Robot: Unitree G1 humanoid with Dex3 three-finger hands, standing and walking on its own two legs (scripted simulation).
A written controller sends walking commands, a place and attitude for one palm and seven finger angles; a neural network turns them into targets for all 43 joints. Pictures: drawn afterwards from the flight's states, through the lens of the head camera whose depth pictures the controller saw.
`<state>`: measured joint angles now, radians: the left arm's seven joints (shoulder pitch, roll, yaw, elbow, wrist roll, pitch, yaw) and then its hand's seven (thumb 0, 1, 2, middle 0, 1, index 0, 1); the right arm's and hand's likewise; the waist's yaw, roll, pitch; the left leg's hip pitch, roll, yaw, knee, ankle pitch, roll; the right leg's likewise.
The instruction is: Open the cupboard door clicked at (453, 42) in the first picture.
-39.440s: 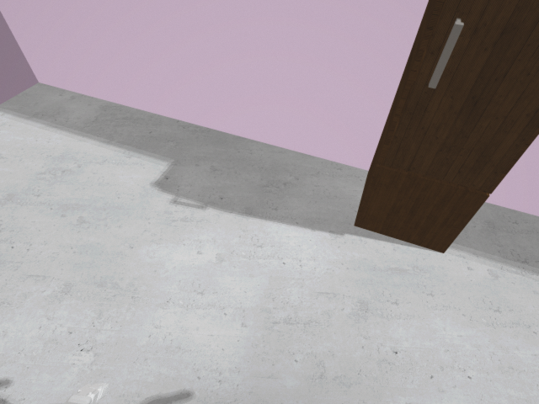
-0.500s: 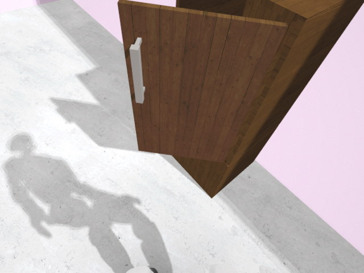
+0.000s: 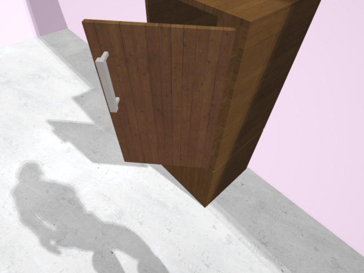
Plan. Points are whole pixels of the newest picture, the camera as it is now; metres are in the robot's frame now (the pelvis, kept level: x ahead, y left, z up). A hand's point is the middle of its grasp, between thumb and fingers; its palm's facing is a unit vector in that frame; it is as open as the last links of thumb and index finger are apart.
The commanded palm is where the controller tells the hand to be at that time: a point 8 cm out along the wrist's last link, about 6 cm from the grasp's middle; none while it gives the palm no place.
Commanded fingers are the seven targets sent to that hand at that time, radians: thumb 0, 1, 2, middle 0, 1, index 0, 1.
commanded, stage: come to a stop and stand still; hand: left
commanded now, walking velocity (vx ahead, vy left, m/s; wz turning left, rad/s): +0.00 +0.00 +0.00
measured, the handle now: (110, 83) +0.58 +0.23 +0.10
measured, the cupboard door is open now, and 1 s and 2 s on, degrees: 43 43 43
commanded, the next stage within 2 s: look again from close up in 0.96 s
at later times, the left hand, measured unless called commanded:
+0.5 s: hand out of the picture +0.01 +0.14 -0.17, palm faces +0.04 -0.98 -0.17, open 7.4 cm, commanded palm none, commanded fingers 0.00 0.90 0.90 -0.20 -0.30 -0.20 -0.30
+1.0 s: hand out of the picture +0.03 +0.14 -0.17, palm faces +0.04 -0.98 -0.18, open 7.4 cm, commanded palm none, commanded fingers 0.00 0.90 0.90 -0.20 -0.30 -0.20 -0.30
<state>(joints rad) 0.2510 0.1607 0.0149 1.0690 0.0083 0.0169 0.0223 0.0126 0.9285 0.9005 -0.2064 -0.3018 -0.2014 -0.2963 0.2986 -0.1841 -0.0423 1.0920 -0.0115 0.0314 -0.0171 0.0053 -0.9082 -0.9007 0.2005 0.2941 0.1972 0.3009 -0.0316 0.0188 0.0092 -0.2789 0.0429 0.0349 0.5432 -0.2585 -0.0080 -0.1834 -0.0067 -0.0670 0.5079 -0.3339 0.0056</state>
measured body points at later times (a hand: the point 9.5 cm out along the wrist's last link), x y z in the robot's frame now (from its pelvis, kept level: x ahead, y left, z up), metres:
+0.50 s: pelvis +0.02 -0.02 +0.01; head +0.03 -0.02 +0.46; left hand +0.01 +0.20 -0.15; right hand +0.02 -0.25 -0.15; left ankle +0.01 +0.11 -0.73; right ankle -0.04 -0.12 -0.73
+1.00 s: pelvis +0.03 -0.02 +0.01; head +0.05 -0.02 +0.46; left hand +0.03 +0.20 -0.15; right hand +0.03 -0.24 -0.15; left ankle +0.01 +0.11 -0.73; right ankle -0.04 -0.12 -0.73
